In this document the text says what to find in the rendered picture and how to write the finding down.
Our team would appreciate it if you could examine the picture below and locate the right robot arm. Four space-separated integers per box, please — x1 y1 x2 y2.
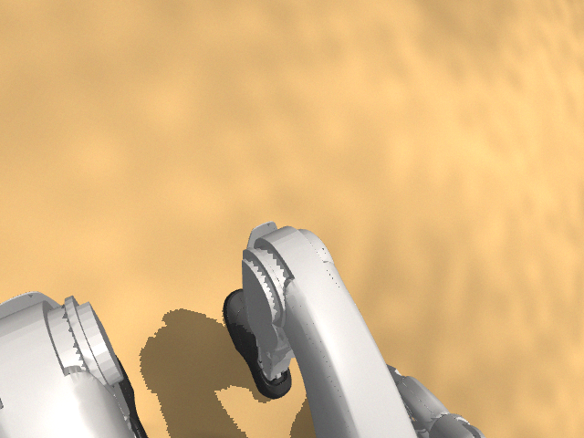
429 413 485 438

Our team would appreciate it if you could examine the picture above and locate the right robot hand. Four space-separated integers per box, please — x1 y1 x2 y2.
386 364 450 438

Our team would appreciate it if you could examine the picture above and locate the left robot foot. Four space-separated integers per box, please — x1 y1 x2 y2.
116 356 148 438

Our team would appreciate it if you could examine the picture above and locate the right robot foot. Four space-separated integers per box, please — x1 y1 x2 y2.
224 288 292 399

